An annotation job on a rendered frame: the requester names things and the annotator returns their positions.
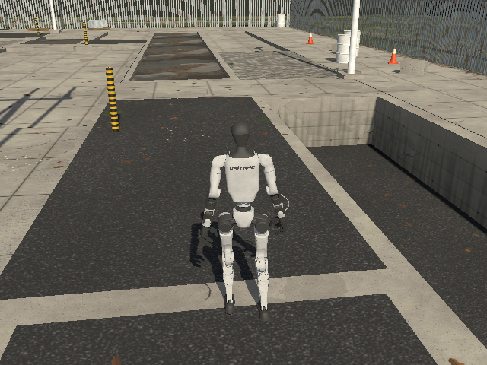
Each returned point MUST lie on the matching robot left hand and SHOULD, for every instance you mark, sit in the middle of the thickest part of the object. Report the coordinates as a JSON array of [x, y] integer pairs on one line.
[[204, 235]]

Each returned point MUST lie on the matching robot left forearm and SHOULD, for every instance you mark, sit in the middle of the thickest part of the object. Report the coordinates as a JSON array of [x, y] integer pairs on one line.
[[210, 204]]

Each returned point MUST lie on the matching right robot upper arm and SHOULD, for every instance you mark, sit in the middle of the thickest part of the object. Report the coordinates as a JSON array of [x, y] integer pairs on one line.
[[269, 171]]

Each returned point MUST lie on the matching humanoid robot torso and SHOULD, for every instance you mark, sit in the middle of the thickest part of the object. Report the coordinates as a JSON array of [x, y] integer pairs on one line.
[[242, 177]]

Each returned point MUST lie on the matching left robot upper arm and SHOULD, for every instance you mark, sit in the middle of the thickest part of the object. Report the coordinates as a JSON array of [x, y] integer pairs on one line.
[[215, 175]]

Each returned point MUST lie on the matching robot right forearm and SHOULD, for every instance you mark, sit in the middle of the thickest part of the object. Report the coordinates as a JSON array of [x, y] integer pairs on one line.
[[277, 203]]

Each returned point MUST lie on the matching left robot thigh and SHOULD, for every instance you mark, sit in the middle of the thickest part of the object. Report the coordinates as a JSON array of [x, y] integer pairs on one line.
[[225, 227]]

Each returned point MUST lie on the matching robot right hand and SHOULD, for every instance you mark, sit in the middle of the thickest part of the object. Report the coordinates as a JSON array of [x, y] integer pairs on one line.
[[282, 223]]

